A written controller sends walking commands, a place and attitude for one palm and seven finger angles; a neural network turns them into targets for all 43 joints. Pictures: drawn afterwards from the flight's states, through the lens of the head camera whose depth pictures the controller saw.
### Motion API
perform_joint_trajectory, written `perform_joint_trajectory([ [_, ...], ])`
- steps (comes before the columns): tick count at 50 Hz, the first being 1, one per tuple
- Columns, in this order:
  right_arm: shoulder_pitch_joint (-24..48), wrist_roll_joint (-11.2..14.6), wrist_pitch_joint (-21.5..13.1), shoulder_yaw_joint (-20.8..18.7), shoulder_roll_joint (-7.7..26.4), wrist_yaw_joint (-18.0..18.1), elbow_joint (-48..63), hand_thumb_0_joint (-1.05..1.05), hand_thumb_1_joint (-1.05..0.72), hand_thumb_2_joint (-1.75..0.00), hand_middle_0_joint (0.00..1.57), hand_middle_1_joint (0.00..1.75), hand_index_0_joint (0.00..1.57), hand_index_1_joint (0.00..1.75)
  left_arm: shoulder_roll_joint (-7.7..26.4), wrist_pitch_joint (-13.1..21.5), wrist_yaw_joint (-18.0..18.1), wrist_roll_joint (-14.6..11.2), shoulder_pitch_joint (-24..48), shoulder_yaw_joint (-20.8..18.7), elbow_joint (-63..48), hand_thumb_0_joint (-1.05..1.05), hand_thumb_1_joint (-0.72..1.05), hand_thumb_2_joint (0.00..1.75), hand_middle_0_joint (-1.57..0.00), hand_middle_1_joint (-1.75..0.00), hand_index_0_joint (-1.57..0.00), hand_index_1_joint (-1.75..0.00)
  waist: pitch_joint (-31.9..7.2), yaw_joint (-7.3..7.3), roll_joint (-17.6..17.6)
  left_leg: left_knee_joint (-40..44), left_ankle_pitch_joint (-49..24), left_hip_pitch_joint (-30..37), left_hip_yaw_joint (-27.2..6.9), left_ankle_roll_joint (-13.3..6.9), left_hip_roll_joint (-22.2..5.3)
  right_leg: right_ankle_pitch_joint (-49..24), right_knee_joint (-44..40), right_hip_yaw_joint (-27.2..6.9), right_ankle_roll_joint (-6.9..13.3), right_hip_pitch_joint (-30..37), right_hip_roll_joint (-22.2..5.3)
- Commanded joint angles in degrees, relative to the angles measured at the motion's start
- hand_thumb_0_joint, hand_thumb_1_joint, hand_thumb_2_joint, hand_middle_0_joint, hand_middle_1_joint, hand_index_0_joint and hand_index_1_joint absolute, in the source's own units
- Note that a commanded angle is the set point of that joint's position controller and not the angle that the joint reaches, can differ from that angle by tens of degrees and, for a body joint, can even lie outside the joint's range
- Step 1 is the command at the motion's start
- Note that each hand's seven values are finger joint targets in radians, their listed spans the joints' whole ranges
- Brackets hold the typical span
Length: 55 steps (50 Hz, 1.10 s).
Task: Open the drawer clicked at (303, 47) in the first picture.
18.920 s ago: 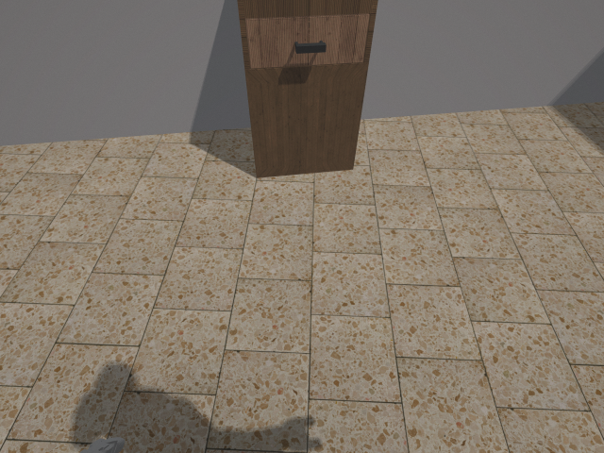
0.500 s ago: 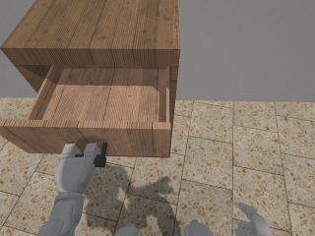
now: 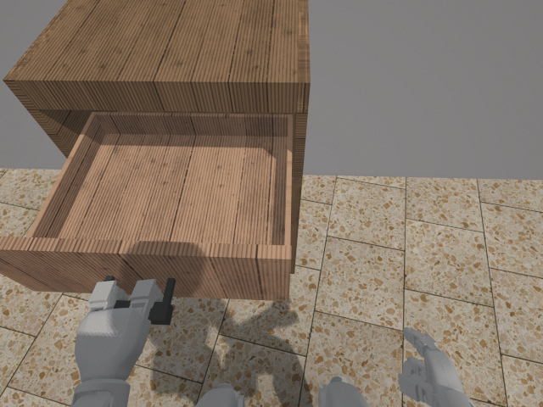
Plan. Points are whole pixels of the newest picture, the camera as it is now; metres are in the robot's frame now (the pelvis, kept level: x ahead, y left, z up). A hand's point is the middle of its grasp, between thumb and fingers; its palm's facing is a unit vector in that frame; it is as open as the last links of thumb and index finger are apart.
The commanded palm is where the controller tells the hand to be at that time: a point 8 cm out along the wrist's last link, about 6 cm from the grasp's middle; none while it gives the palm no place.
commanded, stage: pull the drawer open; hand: left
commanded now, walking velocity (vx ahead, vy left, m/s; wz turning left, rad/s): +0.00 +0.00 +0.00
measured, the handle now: (135, 297) +0.28 +0.23 -0.03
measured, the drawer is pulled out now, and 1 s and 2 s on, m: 0.28 0.30 0.30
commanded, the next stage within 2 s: open the thumb to release the handle in 0.34 s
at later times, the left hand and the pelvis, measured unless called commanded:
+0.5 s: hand (127, 357) +0.19 +0.22 -0.04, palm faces -0.03 -0.05 -1.00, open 6.1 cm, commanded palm +0.17 +0.23 +0.01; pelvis +0.00 +0.00 -0.01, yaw +0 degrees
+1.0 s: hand (128, 355) +0.20 +0.22 -0.04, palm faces -0.02 -0.05 -1.00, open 12.9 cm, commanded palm +0.17 +0.23 +0.01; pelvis -0.01 -0.01 -0.01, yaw +1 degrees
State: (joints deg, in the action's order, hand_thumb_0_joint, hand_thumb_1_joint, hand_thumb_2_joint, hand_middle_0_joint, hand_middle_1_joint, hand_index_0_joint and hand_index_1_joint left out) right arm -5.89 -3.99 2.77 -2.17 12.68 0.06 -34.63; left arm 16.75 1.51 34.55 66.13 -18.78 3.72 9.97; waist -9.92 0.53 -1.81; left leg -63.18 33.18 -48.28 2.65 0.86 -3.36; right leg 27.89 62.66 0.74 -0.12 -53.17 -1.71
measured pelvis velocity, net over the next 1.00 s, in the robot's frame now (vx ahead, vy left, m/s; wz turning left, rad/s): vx -0.01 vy -0.01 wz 0.02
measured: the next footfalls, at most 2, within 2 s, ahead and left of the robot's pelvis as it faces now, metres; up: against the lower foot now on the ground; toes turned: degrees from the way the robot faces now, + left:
none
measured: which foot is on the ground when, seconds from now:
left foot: down 0.00-1.00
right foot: down 0.00-1.00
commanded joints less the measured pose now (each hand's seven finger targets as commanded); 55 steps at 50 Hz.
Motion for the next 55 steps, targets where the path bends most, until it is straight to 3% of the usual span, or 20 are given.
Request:
perform_joint_trajectory([
  [1,3.5,-0.2,-2.2,-2.3,6.6,0.2,8.5,0.0,-0.9,-0.9,0.2,0.3,0.2,0.3,8.1,-0.5,3.5,-1.7,-7.6,-7.0,-11.2,0.0,0.9,0.9,-0.4,-1.35,-0.4,-1.35,-14.2,2.58,1.5,6.9,-23.8,8.5,-1.2,-1.3,4.5,-23.5,-6.6,0.9,3.0,12.8,3.1],
  [9,4.5,-0.6,-2.3,-2.0,6.5,0.2,9.7,0.0,-0.9,-0.9,0.2,0.3,0.2,0.3,9.7,1.0,3.7,-2.0,-12.2,-8.9,-14.8,0.0,0.9,0.9,-0.4,-1.35,-0.4,-1.35,-14.7,3.37,0.7,5.6,-22.6,7.2,-1.1,-1.3,4.8,-22.6,-5.4,0.0,3.2,11.8,2.9],
  [13,4.6,-0.6,-2.4,-1.9,6.3,-0.5,10.7,0.0,-0.9,-0.9,0.2,0.3,0.2,0.3,7.8,1.6,3.1,-2.1,-17.4,-6.7,-15.9,0.0,0.9,0.9,-0.4,-1.35,-0.4,-1.35,-14.0,3.96,0.0,5.2,-23.2,7.4,-1.2,-1.2,4.7,-21.1,-4.8,0.2,3.3,10.3,3.1],
  [15,4.6,-0.5,-2.3,-1.8,6.2,-0.6,11.2,0.0,-0.9,-0.9,0.2,0.3,0.2,0.3,8.5,1.7,2.8,-2.7,-20.2,-8.2,-15.9,0.0,0.9,0.9,-0.4,-1.35,-0.4,-1.35,-14.5,4.42,2.2,5.0,-23.5,6.5,-1.3,-1.2,4.7,-21.9,-4.4,0.2,3.2,11.3,3.1],
  [18,4.4,-0.7,-2.2,-1.9,6.4,-0.8,11.5,0.0,-0.9,-0.9,0.2,0.3,0.2,0.3,8.0,1.8,2.5,-2.5,-18.6,-7.0,-18.1,0.0,0.9,0.9,-0.4,-1.35,-0.4,-1.35,-14.3,3.55,1.7,4.3,-23.4,6.3,-1.3,-1.3,4.5,-22.5,-4.1,-0.3,3.1,10.1,3.1],
  [21,4.1,-0.7,-2.3,-1.9,6.2,-1.0,11.8,0.0,-0.9,-0.9,0.2,0.3,0.2,0.3,7.7,2.1,2.4,-2.6,-21.3,-7.3,-17.9,0.0,0.9,0.9,-0.4,-1.35,-0.4,-1.35,-14.7,3.95,1.2,4.0,-25.4,6.6,-1.6,-1.3,4.2,-23.1,-3.3,0.4,3.1,9.8,3.2],
  [22,4.3,-1.2,-1.8,-2.1,7.3,-0.5,9.6,0.0,-0.9,-0.9,0.2,0.3,0.2,0.3,9.5,2.1,3.2,-1.2,-3.3,-6.7,-18.3,0.0,0.9,0.9,-0.4,-1.35,-0.4,-1.35,-13.6,-0.24,1.7,2.1,-22.3,6.0,-2.1,-1.3,4.1,-21.4,-3.2,-0.7,2.8,4.6,2.7],
  [23,3.8,-1.4,-2.0,-2.4,6.7,-0.1,9.9,0.0,-0.9,-0.9,0.2,0.3,0.2,0.3,9.6,2.4,3.9,-0.7,-3.9,-8.6,-17.6,0.0,0.83,0.87,-0.4,-1.34,-0.4,-1.34,-14.9,1.57,0.0,2.6,-20.5,5.6,-1.7,-1.3,4.3,-19.2,-3.1,0.2,2.8,6.2,2.6],
  [24,3.9,-1.4,-2.2,-2.4,6.9,0.3,9.8,0.0,-0.9,-0.9,0.2,0.3,0.2,0.3,10.5,2.1,4.6,-0.5,-4.2,-9.5,-16.9,0.0,0.76,0.84,-0.39,-1.34,-0.39,-1.34,-15.2,1.73,0.1,2.7,-20.8,5.8,-1.8,-1.4,4.4,-19.1,-3.1,0.4,3.0,6.1,2.8],
  [25,3.3,-1.3,-2.5,-2.4,6.5,0.3,9.4,0.0,-0.9,-0.9,0.2,0.3,0.2,0.3,8.9,1.6,4.7,-0.6,-7.5,-8.7,-13.6,0.0,0.69,0.81,-0.38,-1.33,-0.38,-1.33,-15.2,1.91,1.0,2.9,-21.6,6.5,-1.7,-1.2,4.4,-19.4,-3.1,0.7,3.0,6.1,2.9],
  [30,3.3,-0.6,-2.1,-2.3,6.9,1.0,9.1,0.0,-0.9,-0.9,0.2,0.3,0.2,0.3,9.5,-0.7,4.3,-1.6,-5.7,-7.9,-14.1,0.0,0.34,0.66,-0.36,-1.29,-0.36,-1.29,-17.4,1.95,2.0,3.8,-22.4,7.3,-1.4,-1.3,4.6,-22.0,-4.3,0.5,2.7,9.7,2.6],
  [38,4.1,-0.1,-2.3,-1.8,6.5,1.7,8.8,0.0,-0.9,-0.9,0.2,0.3,0.2,0.3,8.3,-1.0,2.8,-1.9,-4.4,-5.5,-12.1,0.0,-0.22,0.42,-0.32,-1.23,-0.32,-1.23,-13.8,1.77,2.6,6.1,-17.5,6.2,-1.0,-1.6,4.7,-17.4,-7.4,0.6,2.4,10.9,2.4],
  [42,4.1,-0.2,-2.5,-1.7,6.5,2.2,8.3,0.0,-0.9,-0.9,0.2,0.3,0.2,0.3,9.8,0.0,2.6,-1.8,-2.1,-7.5,-10.6,0.0,-0.5,0.3,-0.3,-1.2,-0.3,-1.2,-13.0,1.93,3.2,6.1,-15.5,4.6,-0.8,-1.7,4.9,-16.0,-7.8,-0.1,2.4,11.2,2.3],
  [45,4.2,-0.2,-2.6,-1.9,6.5,2.2,8.2,0.0,-0.9,-0.9,0.2,0.3,0.2,0.3,10.3,0.5,2.8,-1.7,-3.1,-8.3,-10.1,0.0,-0.5,0.3,-0.3,-1.2,-0.3,-1.2,-14.0,2.41,1.7,5.9,-16.2,5.1,-0.5,-1.6,5.0,-16.4,-7.5,-0.3,2.5,11.2,2.3],
  [48,4.2,-0.1,-2.5,-2.1,6.6,2.2,8.0,0.0,-0.9,-0.9,0.2,0.3,0.2,0.3,10.0,0.6,3.0,-1.7,-1.6,-8.1,-9.3,0.0,-0.5,0.3,-0.3,-1.2,-0.3,-1.2,-12.6,1.91,2.6,5.8,-15.3,4.3,-0.7,-1.7,5.0,-15.2,-7.7,0.0,2.5,10.3,2.3],
  [52,4.0,0.0,-2.5,-2.3,6.6,2.0,8.2,0.0,-0.9,-0.9,0.2,0.3,0.2,0.3,10.3,0.6,3.3,-2.2,-2.6,-8.5,-10.5,0.0,-0.5,0.3,-0.3,-1.2,-0.3,-1.2,-14.6,2.47,2.5,5.8,-16.5,5.0,-0.5,-1.6,5.1,-17.1,-7.5,-0.3,2.5,11.7,2.1],
  [55,4.5,0.1,-2.1,-2.1,6.8,2.5,7.9,0.0,-0.9,-0.9,0.2,0.3,0.2,0.3,11.1,0.1,3.2,-2.2,0.1,-9.2,-9.6,0.0,-0.5,0.3,-0.3,-1.2,-0.3,-1.2,-14.0,2.0,3.0,5.8,-15.1,3.9,-0.5,-1.7,5.1,-15.5,-7.7,-0.3,2.3,11.3,2.0],
])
